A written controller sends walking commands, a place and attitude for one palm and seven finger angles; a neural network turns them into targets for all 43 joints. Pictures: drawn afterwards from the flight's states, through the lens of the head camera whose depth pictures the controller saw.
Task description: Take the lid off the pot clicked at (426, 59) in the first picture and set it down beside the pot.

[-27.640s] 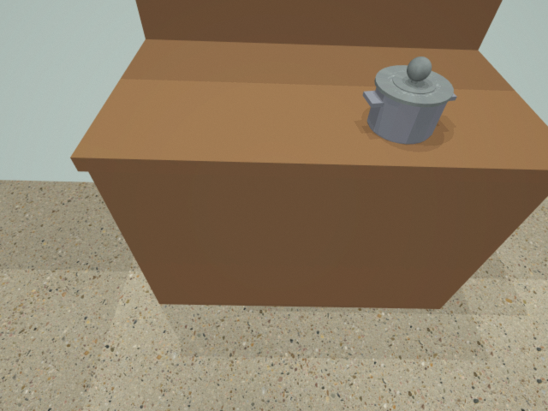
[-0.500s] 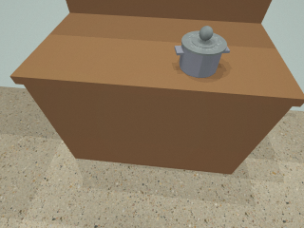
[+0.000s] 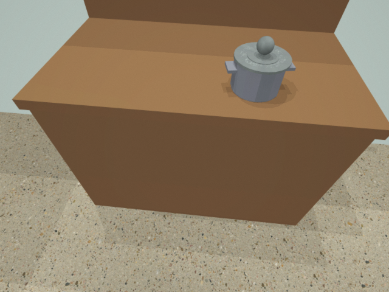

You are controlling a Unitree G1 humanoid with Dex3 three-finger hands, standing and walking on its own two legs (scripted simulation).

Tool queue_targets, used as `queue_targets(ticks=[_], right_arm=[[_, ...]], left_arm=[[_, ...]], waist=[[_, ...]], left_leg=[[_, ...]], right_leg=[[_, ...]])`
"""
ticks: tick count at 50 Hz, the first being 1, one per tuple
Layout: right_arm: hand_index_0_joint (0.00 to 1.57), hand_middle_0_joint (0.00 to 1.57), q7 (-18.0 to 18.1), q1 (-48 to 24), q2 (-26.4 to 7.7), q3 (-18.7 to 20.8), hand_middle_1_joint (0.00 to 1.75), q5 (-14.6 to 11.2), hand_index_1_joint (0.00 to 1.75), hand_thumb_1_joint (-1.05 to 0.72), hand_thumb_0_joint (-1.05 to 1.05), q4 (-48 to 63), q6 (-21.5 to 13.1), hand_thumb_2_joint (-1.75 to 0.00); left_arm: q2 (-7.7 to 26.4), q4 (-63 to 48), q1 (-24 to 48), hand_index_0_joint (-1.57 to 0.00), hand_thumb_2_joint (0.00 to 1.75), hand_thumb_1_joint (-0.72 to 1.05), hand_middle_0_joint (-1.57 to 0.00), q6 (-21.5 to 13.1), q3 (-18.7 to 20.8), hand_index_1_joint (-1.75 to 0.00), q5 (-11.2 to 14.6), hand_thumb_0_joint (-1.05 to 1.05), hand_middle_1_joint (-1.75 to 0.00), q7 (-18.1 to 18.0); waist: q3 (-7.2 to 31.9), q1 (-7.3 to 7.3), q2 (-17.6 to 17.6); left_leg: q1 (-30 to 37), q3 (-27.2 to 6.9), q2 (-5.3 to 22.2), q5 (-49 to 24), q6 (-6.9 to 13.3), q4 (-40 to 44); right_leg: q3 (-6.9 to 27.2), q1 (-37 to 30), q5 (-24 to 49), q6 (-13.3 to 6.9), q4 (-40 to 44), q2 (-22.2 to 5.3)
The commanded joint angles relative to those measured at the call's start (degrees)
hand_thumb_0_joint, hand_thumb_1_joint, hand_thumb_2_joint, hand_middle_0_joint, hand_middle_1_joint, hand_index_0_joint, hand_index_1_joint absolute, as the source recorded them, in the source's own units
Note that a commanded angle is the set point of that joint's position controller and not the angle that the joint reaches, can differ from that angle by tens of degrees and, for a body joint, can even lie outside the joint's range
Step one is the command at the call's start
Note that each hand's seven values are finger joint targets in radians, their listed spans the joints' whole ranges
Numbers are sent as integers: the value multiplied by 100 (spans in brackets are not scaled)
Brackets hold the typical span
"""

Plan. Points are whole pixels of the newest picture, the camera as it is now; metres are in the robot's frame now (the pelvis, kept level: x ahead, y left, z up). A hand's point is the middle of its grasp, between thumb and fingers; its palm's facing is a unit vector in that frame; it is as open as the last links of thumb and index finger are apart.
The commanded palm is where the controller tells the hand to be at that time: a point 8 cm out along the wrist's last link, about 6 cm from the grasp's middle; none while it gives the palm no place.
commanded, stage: look again from close up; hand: left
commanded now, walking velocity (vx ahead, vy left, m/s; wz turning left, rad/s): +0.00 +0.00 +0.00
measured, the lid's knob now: (265, 45) +0.73 -0.16 +0.15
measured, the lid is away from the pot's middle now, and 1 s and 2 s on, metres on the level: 0.01 0.01 0.01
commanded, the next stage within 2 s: shuffle to correct the standing spot in 0.02 s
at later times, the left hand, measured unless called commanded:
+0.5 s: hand out of the picture -0.02 +0.17 -0.21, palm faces +0.06 -0.99 -0.14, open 7.4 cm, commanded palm none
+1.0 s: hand (170, 256) +0.24 +0.08 -0.18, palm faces -0.04 -0.97 -0.22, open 7.4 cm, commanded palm none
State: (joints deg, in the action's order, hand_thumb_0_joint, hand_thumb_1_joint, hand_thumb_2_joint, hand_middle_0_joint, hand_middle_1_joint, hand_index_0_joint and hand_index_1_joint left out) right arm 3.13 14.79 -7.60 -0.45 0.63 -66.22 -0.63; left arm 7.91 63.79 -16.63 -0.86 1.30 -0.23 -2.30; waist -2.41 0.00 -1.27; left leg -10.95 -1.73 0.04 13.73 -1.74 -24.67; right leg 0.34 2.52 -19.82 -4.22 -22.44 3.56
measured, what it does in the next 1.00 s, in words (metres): walks ahead: right foot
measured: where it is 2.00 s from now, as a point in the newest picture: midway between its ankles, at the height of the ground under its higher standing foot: (257, 283)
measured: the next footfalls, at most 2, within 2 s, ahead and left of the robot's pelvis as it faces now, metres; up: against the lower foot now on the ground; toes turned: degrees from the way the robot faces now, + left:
right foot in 0.84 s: +0.23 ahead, -0.23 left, +0.00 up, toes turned -7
left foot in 1.14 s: +0.24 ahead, -0.06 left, +0.00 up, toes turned +8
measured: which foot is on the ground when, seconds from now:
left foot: down 0.00-0.84, up 0.86-1.00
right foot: down 0.00-0.50, up 0.52-0.82, down 0.84-1.00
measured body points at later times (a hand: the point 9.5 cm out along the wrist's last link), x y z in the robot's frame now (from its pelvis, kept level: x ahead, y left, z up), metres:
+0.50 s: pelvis +0.04 +0.00 -0.02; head +0.07 +0.03 +0.42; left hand -0.02 +0.22 -0.19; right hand +0.01 -0.23 -0.17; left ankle +0.01 +0.12 -0.74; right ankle -0.08 -0.07 -0.74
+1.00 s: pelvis +0.15 -0.11 -0.01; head +0.22 -0.11 +0.43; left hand +0.24 +0.13 -0.16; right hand +0.16 -0.38 -0.16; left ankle +0.08 +0.02 -0.67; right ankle +0.19 -0.23 -0.74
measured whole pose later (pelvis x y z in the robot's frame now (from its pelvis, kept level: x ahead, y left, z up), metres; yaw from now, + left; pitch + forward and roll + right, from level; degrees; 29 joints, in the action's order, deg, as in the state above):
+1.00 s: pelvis +0.15 -0.11 -0.01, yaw -1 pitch +1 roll +0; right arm 1.6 11.2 -12.8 3.2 1.6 -59.8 1.0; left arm 11.4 55.3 -7.3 0.1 3.4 -2.1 0.0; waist -8.6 -1.5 0.1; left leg -24.9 3.2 5.7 32.3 -1.1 -65.2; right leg -5.5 21.4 -13.6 -1.3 -34.0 -2.1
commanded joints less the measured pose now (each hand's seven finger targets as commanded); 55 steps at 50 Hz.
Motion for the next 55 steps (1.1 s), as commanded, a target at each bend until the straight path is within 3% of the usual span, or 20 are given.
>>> queue_targets(ticks=[1,6,14,18,21,23,24,25,26,28,32,38,40,41,42,43,45,47,52,55], right_arm=[[20,20,18,446,-534,79,30,-5,30,-90,0,71,-74,-90],[20,20,19,463,-531,79,30,-9,30,-90,0,78,-86,-90],[20,20,32,469,-684,238,30,90,30,-90,0,159,-47,-90],[20,20,53,353,-586,262,30,81,30,-90,0,335,-106,-90],[20,20,68,106,-458,295,30,70,30,-90,0,430,-152,-90],[20,20,87,647,-518,329,30,70,30,-90,0,310,-193,-90],[20,20,144,1564,-781,419,30,125,30,-90,0,43,-243,-90],[20,20,191,2248,-1356,536,30,213,30,-90,0,-191,-241,-90],[20,20,168,2350,-1266,446,30,189,30,-90,0,-171,-188,-90],[20,20,149,1332,-984,404,30,149,30,-90,0,272,-281,-90],[20,20,53,675,-1042,400,30,116,30,-90,0,534,-340,-90],[20,20,-76,664,-1418,576,30,144,30,-90,0,686,-166,-90],[20,20,-90,508,-1513,606,30,150,30,-90,0,721,-120,-90],[20,20,-112,559,-1369,582,30,131,30,-90,0,709,-110,-90],[20,20,-144,782,-853,467,30,76,30,-90,0,778,-127,-90],[20,20,-124,397,-729,399,30,3,30,-90,0,1020,-32,-90],[20,20,-107,114,-782,435,30,7,30,-90,0,981,24,-90],[20,20,-158,255,-772,398,30,90,30,-90,0,837,52,-90],[20,20,-158,206,-573,315,30,73,30,-90,0,863,18,-90],[20,20,-106,747,-590,287,30,82,30,-90,0,710,-68,-90]], left_arm=[[528,-81,-507,-20,90,90,-20,-50,87,-30,-5,0,-30,-50],[543,-62,-528,-20,90,90,-20,-62,86,-30,-2,0,-30,-51],[587,-135,-601,-20,90,90,-20,104,195,-30,-92,0,-30,155],[763,-173,-892,-20,90,90,-20,102,312,-30,-114,0,-30,176],[832,-197,-948,-20,90,90,-20,60,359,-30,-163,0,-30,161],[885,-307,-622,-20,90,90,-20,51,332,-30,-126,0,-30,157],[809,-456,-296,-20,90,90,-20,53,318,-30,-63,0,-30,193],[526,-694,-136,-20,90,90,-20,0,275,-30,-21,0,-30,239],[794,-810,240,-20,90,90,-20,4,364,-30,-130,0,-30,179],[780,-901,393,-20,90,90,-20,56,387,-30,-135,0,-30,232],[517,-890,157,-20,90,90,-20,237,319,-30,-110,0,-30,409],[544,-1028,775,-20,90,90,-20,121,284,-30,-125,0,-30,539],[783,-847,173,-20,90,90,-20,53,371,-30,-119,0,-30,526],[1133,-640,-479,-20,90,90,-20,-12,465,-30,-121,0,-30,482],[1833,-479,-1063,-20,90,90,-20,-42,652,-30,-168,0,-30,386],[2118,-487,-1360,-20,90,90,-20,10,659,-30,-112,0,-30,316],[1600,-802,-208,-20,90,90,-20,100,522,-30,-162,0,-30,201],[1232,-1091,595,-20,90,90,-20,62,409,-30,-207,0,-30,126],[1202,-1009,395,-20,90,90,-20,60,344,-30,-164,0,-30,138],[1054,-1035,505,-20,90,90,-20,130,309,-30,-62,0,-30,182]], waist=[[-111,0,119],[-7,1,83],[-660,-42,90],[-492,58,-432],[-618,49,-459],[-331,-360,-237],[57,-788,292],[171,-854,1969],[-92,-842,1451],[-642,-306,426],[-552,56,1155],[-604,-239,1317],[-14,90,1057],[441,420,153],[1151,663,-1871],[1257,761,-2299],[615,390,-1708],[346,-37,-952],[365,-68,-693],[393,-400,-386]], left_leg=[[273,-363,534,-1720,245,110],[336,-354,544,-1876,258,85],[-565,-521,712,245,491,-230],[-1244,138,406,84,360,-1389],[-1788,626,247,1658,204,-2197],[-591,653,310,1208,307,-965],[801,-223,838,-587,676,8],[1960,-2454,2523,-3007,1538,365],[1484,-2801,2904,-3507,1805,472],[685,-2129,2700,-2528,1535,669],[197,-212,1794,-1706,898,849],[-442,311,1527,-1087,573,611],[-460,391,1451,-1080,357,-218],[-897,628,1093,-931,160,-1345],[-2099,990,485,961,18,-3066],[-2517,615,107,2834,53,-4492],[-2410,240,579,2278,201,-5238],[-1843,445,682,1824,102,-4496],[-955,979,373,1398,44,-2350],[238,1065,311,118,66,-452]], right_leg=[[588,446,2323,189,312,-932],[554,385,2495,191,278,-951],[538,886,-357,-77,147,-623],[1112,298,572,-466,115,-1004],[1502,-121,2950,-1120,-31,-1581],[943,359,4574,-880,-1248,-1304],[373,1357,4136,-378,-2750,-700],[-255,3216,-361,183,-4573,13],[503,3505,-1298,139,-5575,-159],[777,3823,-738,194,-5918,-608],[316,3469,-68,415,-4726,-850],[-815,1985,581,543,-1834,-583],[-872,942,684,490,-951,-447],[-778,-164,733,445,-533,-403],[648,-1475,1070,-14,-88,-1686],[2291,-1254,1769,-664,492,-2605],[1913,272,-81,-928,674,-2310],[841,977,576,-740,504,-1944],[568,1061,1670,-848,415,-1704],[209,1290,1435,-495,-173,-1338]])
